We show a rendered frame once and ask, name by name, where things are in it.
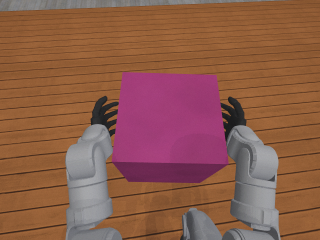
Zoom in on robot right upper arm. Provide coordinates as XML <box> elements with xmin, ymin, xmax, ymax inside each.
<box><xmin>222</xmin><ymin>228</ymin><xmax>274</xmax><ymax>240</ymax></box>

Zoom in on robot left upper arm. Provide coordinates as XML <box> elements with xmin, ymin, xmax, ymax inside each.
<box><xmin>71</xmin><ymin>227</ymin><xmax>123</xmax><ymax>240</ymax></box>

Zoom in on robot left hand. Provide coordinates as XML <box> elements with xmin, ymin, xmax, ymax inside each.
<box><xmin>90</xmin><ymin>96</ymin><xmax>119</xmax><ymax>137</ymax></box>

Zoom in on left robot forearm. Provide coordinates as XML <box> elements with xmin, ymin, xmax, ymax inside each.
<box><xmin>65</xmin><ymin>124</ymin><xmax>113</xmax><ymax>240</ymax></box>

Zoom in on carton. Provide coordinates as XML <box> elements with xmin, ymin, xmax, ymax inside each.
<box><xmin>111</xmin><ymin>72</ymin><xmax>229</xmax><ymax>183</ymax></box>

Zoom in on robot right hand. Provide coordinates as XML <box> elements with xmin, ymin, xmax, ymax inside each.
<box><xmin>220</xmin><ymin>96</ymin><xmax>247</xmax><ymax>142</ymax></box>

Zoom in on robot right thigh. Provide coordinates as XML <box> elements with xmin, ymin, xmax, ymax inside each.
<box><xmin>182</xmin><ymin>210</ymin><xmax>223</xmax><ymax>240</ymax></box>

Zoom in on right robot forearm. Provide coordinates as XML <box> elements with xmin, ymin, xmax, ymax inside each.
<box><xmin>226</xmin><ymin>125</ymin><xmax>281</xmax><ymax>240</ymax></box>

